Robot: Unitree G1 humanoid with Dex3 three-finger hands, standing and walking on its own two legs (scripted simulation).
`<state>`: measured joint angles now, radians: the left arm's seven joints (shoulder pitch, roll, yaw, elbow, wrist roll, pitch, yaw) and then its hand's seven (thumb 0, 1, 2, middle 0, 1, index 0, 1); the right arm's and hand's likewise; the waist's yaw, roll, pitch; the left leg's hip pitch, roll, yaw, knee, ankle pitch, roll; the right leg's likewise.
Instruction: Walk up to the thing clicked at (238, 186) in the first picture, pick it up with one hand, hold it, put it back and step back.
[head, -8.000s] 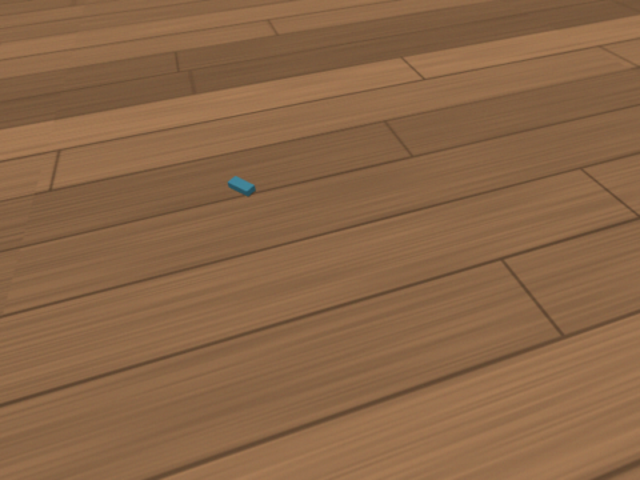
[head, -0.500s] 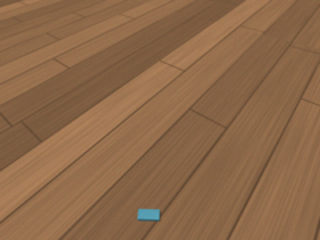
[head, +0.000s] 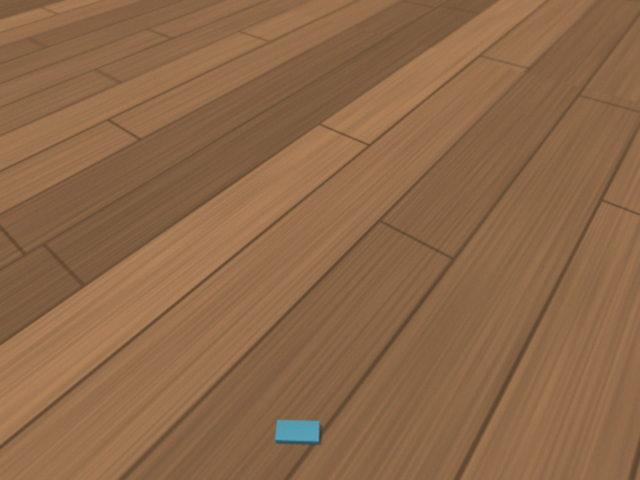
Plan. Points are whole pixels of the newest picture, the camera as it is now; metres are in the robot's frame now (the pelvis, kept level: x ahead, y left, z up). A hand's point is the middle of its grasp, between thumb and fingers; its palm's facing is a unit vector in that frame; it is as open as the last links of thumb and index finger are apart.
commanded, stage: stand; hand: left
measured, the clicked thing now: (298, 432) +0.39 +0.13 -0.77
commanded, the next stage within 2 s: walk up in 0.52 s
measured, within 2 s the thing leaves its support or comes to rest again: neither
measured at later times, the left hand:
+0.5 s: hand out of the picture +0.07 +0.26 -0.16, palm faces -0.02 -0.94 -0.34, open 7.4 cm
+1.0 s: hand out of the picture +0.04 +0.14 -0.17, palm faces -0.07 -0.93 -0.35, open 7.4 cm
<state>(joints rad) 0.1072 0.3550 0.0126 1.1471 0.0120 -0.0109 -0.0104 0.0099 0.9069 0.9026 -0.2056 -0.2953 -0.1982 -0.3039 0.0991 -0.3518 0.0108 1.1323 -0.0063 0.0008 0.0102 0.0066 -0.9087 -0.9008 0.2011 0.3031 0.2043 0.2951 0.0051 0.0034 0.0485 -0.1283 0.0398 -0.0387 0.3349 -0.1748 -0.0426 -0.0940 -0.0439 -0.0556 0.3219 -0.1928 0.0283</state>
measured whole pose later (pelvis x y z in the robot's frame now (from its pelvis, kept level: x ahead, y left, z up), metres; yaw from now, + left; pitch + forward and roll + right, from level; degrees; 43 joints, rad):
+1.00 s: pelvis -0.05 -0.11 -0.03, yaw -2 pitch -2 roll +1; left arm 0.17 0.34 0.06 0.86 0.04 0.05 -0.03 0.01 0.91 0.90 -0.21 -0.30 -0.20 -0.30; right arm 0.21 -0.45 -0.06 0.92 0.00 0.02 -0.05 0.01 -0.91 -0.90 0.20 0.30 0.20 0.29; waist 0.01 0.02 0.16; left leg -0.45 -0.03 -0.09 1.06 -0.52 0.01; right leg -0.31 0.01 0.03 0.69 -0.35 -0.02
